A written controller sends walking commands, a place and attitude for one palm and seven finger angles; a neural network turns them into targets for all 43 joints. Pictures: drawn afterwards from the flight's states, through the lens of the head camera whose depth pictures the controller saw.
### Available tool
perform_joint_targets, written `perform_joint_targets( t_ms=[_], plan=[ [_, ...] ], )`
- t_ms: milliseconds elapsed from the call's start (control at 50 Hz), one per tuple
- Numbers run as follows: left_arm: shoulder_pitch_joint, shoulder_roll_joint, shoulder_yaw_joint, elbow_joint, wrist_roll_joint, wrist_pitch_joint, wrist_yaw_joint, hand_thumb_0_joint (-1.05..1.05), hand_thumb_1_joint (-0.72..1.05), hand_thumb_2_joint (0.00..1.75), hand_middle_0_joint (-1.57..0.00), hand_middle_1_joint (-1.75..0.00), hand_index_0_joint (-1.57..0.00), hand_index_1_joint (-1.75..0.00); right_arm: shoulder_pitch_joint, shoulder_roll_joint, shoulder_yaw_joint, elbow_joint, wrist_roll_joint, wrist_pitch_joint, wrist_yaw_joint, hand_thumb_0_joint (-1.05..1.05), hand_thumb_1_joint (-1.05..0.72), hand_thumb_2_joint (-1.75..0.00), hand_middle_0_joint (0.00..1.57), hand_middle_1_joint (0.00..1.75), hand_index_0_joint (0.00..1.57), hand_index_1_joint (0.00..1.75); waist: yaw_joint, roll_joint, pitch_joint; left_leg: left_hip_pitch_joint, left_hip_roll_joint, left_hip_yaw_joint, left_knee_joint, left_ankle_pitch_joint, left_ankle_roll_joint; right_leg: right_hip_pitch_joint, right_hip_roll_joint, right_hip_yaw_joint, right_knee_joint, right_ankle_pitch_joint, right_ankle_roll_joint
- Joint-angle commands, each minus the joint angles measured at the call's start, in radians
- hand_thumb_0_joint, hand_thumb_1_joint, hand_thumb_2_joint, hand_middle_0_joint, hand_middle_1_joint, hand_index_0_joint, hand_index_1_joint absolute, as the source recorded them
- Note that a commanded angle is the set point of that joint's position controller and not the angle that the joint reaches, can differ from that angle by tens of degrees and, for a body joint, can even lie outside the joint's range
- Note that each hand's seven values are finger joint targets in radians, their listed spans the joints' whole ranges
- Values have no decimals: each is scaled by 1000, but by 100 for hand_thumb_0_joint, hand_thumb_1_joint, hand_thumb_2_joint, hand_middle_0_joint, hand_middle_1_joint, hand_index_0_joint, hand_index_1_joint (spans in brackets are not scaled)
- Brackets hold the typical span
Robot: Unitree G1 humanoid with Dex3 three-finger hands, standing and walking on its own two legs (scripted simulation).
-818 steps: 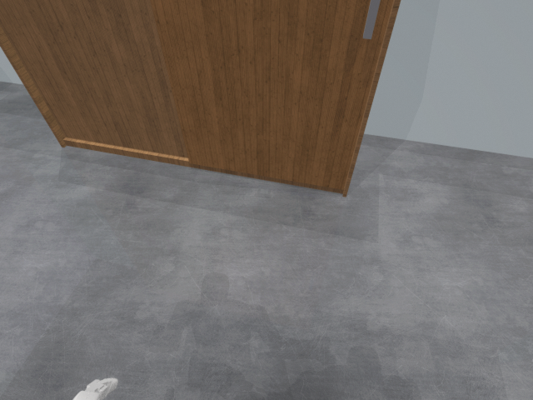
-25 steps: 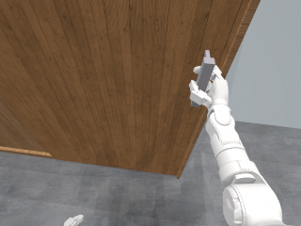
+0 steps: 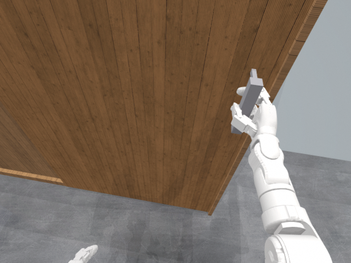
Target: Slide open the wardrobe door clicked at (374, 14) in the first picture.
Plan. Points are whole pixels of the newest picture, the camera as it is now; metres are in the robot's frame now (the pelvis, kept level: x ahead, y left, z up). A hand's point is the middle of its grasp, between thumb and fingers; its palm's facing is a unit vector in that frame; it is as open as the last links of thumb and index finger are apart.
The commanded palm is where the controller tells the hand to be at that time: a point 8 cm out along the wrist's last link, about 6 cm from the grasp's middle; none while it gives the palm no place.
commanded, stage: grip the handle and tug to test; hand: right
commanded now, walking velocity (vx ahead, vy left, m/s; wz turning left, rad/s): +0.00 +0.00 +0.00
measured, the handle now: (244, 102) +0.48 -0.11 +0.13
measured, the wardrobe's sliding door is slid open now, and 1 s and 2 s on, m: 0.00 0.00 0.06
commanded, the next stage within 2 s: tug the door sideways, standing still in 0.12 s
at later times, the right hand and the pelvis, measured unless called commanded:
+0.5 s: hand (237, 116) +0.42 -0.08 +0.13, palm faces +0.06 +1.00 +0.01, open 6.3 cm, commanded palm +0.40 -0.10 +0.13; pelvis +0.03 +0.00 +0.00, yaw -4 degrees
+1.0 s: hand (235, 117) +0.42 -0.08 +0.13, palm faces +0.06 +1.00 -0.03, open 6.3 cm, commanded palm +0.39 -0.07 +0.13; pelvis +0.00 -0.01 -0.01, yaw -5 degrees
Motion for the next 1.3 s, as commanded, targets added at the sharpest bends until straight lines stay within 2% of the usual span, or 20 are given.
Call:
perform_joint_targets(
  t_ms=[0, 60, 140, 200, 320, 440, 520, 600, 660, 760, 860, 980, 1060, 1080, 1100, 1140, 1160, 1200, 1240, 1280],
  plan=[
    [-55, 106, 43, -155, -2, -35, 1, 0, 90, 90, -20, -30, -20, -30, -223, -99, -2, -368, 5, -63, 39, 0, -90, -90, 45, 140, 45, 140, -80, 88, -364, 368, 58, -41, 1, 672, -46, 43, 18, 27, -12, 455, -16],
    [-65, 107, 43, -170, -4, -22, 4, 0, 90, 90, -20, -30, -20, -30, -149, -129, -35, -432, 13, -27, 42, 0, -90, -90, 45, 140, 45, 140, -94, 113, -380, 415, 68, -44, 5, 751, -52, 43, 18, 26, -16, 478, -14],
    [-95, 96, 37, -196, -6, -3, 4, 0, 90, 90, -20, -30, -20, -30, -55, -97, -1, -537, 14, 15, 48, 0, -90, -90, 45, 140, 45, 140, -106, 57, -381, 438, 76, -45, 4, 813, -50, 73, 19, 23, -21, 523, -11],
    [-101, 97, 39, -198, -3, 7, 5, 0, 90, 90, -20, -30, -20, -30, -17, -115, -21, -582, 18, 43, 44, 0, -90, -90, 45, 140, 45, 140, -104, 100, -374, 438, 75, -44, -3, 822, -54, 90, 15, 27, -20, 525, -9],
    [-90, 99, 39, -159, 0, 26, 23, 0, 90, 90, -20, -30, -20, -30, -334, 5, 135, -536, -1, 96, 3, 0, -90, -90, 45, 140, 45, 140, 1, 93, -247, 258, 55, -26, -35, 645, -52, 139, 11, 54, 8, 482, -17],
    [-64, 85, 45, -134, 15, 30, 21, 0, 90, 90, -20, -30, -20, -30, -348, 102, 232, -504, -30, 111, -17, 0, -90, -90, 45, 140, 45, 140, 3, 58, -365, 245, 62, -9, 19, 730, -52, 201, 11, 85, 53, 659, -11],
    [-56, 82, 45, -124, 19, 27, 14, 0, 90, 90, -20, -30, -20, -30, -398, 154, 293, -471, -40, 96, -15, 0, -90, -90, 45, 140, 45, 140, 15, 75, -376, 203, 54, 9, 30, 662, -43, 229, 6, 108, 67, 699, -10],
    [-73, 74, 38, -117, 16, 15, 5, 0, 90, 90, -20, -30, -20, -30, -467, 217, 349, -418, -35, 64, -12, 0, -90, -90, 45, 140, 45, 140, 29, 90, -327, 143, 44, 14, 18, 518, -37, 217, 4, 124, 57, 585, -6],
    [-53, 74, 40, -109, 18, 7, 1, 0, 90, 90, -20, -30, -20, -30, -495, 246, 374, -388, -33, 44, -11, 0, -90, -90, 45, 140, 45, 140, 28, 97, -353, 142, 42, 18, 39, 565, -37, 226, -2, 135, 75, 685, -5],
    [-40, 70, 39, -89, 16, -8, -14, 0, 90, 90, -20, -30, -20, -30, -578, 298, 414, -327, -30, 21, -17, 0, -90, -90, 45, 140, 45, 140, 45, 48, -357, 63, 36, 26, 45, 457, -35, 251, -11, 155, 84, 646, 12],
    [-30, 76, 39, -72, 15, -22, -18, 0, 90, 90, -20, -30, -20, -30, -629, 292, 400, -246, -25, -5, -26, 0, -90, -90, 45, 140, 45, 140, 49, 79, -343, 46, 31, 31, 47, 380, -31, 206, -8, 161, 73, 533, 17],
    [-16, 80, 38, -52, 12, -43, -21, 0, 90, 90, -20, -30, -20, -30, -689, 295, 391, -177, -23, -36, -34, 0, -90, -90, 45, 140, 45, 140, 51, 29, -325, 6, 29, 29, 48, 313, -28, 190, -6, 162, 67, 466, 26],
    [-10, 85, 37, -49, 13, -56, -21, 0, 90, 90, -20, -30, -20, -30, -701, 296, 380, -122, -16, -49, -40, 0, -90, -90, 45, 140, 45, 140, 53, 73, -311, 6, 26, 29, 47, 283, -28, 152, -1, 159, 60, 386, 20],
    [-1, 88, 36, -34, 11, -56, -15, 0, 90, 90, -20, -30, -20, -30, -779, 272, 364, -93, -20, -51, -47, 0, -90, -90, 45, 140, 45, 140, 75, 65, -282, -12, 27, 26, 40, 272, -29, 136, 2, 154, 60, 351, 18],
    [-42, 141, 51, -33, -7, -29, 39, 0, 90, 90, -20, -30, -20, -30, -780, -229, 68, -143, -65, -97, -39, 0, -90, -90, 45, 140, 45, 140, 0, 118, -317, 130, 102, -41, 0, 160, -53, 47, -62, 140, 24, 211, -39],
    [-64, 108, 39, -39, -16, -21, 76, 0, 90, 90, -20, -30, -20, -30, -722, -116, 148, -108, -49, -118, -12, 0, -90, -90, 45, 140, 45, 140, 15, 135, -243, 178, 117, -40, -14, 69, -44, 20, -66, 128, -18, 50, -52],
    [-82, 102, 34, -49, -15, -26, 87, 0, 90, 90, -20, -30, -20, -30, -697, -52, 196, -127, -42, -120, 6, 0, -90, -90, 45, 140, 45, 140, 18, 72, -240, 142, 112, -30, 35, 32, -37, 57, -100, 159, -29, 12, -62],
    [-103, 110, 38, -55, -10, -27, 111, 0, 90, 90, -20, -30, -20, -30, -686, -40, 212, -124, -30, -123, 28, 0, -90, -90, 45, 140, 45, 140, 22, -69, -212, -19, 60, -7, 228, -47, -38, 177, -246, 375, -97, -20, -130],
    [-109, 95, 38, -51, 4, -28, 118, 0, 90, 90, -20, -30, -20, -30, -723, -39, 228, -161, -23, -120, 45, 0, -90, -90, 45, 140, 45, 140, 25, -138, -175, -256, 48, -39, 437, -258, -33, 361, -385, 578, -144, 181, -210],
    [-117, 92, 37, -42, 8, -24, 111, 0, 90, 90, -20, -30, -20, -30, -725, -23, 238, -175, -21, -106, 52, 0, -90, -90, 45, 140, 45, 140, 17, -43, -124, -350, 79, -77, 506, -276, -25, 440, -432, 569, -121, 377, -228]
  ],
)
